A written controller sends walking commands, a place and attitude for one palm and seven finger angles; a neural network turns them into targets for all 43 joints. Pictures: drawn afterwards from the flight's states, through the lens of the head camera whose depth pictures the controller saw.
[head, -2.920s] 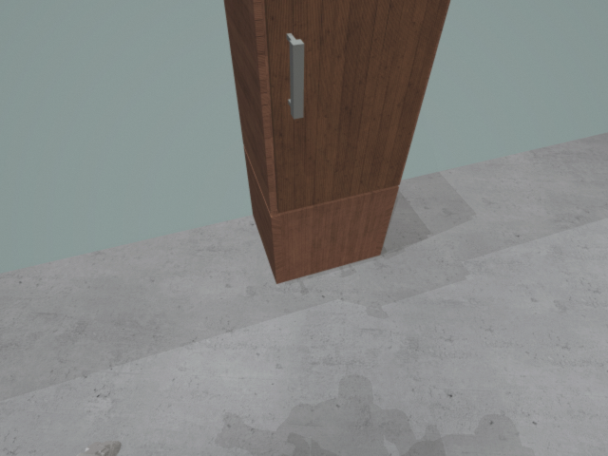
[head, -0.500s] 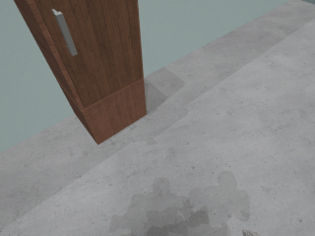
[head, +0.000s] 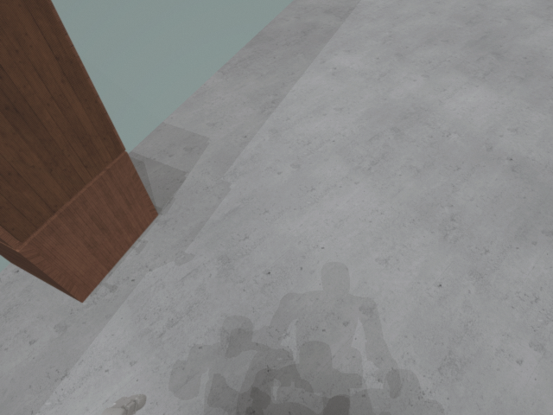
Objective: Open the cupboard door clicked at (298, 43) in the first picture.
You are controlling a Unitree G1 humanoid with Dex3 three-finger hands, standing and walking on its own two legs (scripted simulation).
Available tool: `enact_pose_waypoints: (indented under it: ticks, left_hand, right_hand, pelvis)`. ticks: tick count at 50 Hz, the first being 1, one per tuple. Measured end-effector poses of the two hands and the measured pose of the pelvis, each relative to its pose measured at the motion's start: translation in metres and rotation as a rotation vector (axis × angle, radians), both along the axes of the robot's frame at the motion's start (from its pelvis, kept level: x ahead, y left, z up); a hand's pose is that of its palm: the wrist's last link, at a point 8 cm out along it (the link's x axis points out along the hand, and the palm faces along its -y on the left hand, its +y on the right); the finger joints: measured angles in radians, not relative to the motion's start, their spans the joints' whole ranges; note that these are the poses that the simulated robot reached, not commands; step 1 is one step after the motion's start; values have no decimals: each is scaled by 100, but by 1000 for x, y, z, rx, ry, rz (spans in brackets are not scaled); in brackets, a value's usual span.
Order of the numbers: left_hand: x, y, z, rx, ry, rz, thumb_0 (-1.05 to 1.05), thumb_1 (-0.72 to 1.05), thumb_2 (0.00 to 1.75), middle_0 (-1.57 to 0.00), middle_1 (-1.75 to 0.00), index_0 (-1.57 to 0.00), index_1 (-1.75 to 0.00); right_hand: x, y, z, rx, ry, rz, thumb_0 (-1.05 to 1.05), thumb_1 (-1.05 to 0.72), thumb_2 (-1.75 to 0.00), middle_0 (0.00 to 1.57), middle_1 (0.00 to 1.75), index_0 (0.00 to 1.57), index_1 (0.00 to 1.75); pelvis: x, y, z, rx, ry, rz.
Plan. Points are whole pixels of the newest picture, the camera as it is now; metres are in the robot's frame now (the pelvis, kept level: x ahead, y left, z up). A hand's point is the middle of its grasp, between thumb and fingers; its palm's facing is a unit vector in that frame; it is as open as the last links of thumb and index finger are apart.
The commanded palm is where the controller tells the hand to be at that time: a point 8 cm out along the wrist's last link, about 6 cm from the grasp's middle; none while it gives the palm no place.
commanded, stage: walk to a spot facing it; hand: left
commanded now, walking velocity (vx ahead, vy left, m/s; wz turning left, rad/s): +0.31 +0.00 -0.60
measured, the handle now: out of the picture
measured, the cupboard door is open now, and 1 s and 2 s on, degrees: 0 0 0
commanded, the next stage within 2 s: turn to face it in 1.10 s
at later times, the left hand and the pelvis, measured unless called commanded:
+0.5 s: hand (154, 376) +0.20 +0.23 -0.17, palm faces -0.22 -0.96 -0.17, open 7.4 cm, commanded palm none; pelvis +0.14 +0.03 +0.01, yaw -18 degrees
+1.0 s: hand (305, 218) +0.54 -0.04 -0.16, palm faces -0.61 -0.77 -0.18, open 7.3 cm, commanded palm none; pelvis +0.30 -0.09 -0.01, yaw -35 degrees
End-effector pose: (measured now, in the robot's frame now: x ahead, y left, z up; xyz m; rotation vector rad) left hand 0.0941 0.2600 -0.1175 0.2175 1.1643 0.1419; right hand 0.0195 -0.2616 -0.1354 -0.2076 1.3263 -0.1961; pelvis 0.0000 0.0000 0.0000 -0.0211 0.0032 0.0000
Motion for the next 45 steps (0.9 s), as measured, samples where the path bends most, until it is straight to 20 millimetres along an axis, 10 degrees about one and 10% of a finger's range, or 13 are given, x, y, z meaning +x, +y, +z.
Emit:
enact_pose_waypoints:
  ticks: [7, 20, 32, 45]
  left_hand:
    - [11, -27, 10, -16, 14, -45, 0, 91, 90, -20, -30, -20, -30]
    - [43, 12, -27, -53, 212, -83, 0, 91, 90, -20, -30, -20, -30]
    - [234, -13, -1, -58, 82, -320, 1, 92, 90, -20, -30, -19, -30]
    - [433, -204, -8, -105, -64, -674, 0, 91, 90, -19, -30, -19, -30]
  right_hand:
    - [12, -16, 16, 0, -17, -67, 1, -91, -90, 20, 30, 20, 30]
    - [141, 19, 37, -62, -293, -105, 0, -91, -90, 20, 30, 20, 30]
    - [82, 73, 35, -7, -62, -411, 0, -91, -90, 20, 30, 20, 30]
    - [30, 99, 14, 153, 285, -739, 0, -91, -90, 20, 30, 20, 30]
  pelvis:
    - [23, -8, 15, 18, -4, -72]
    - [107, 28, 2, -5, -8, -233]
    - [185, 29, 24, -1, -7, -419]
    - [275, -50, -1, 15, 0, -581]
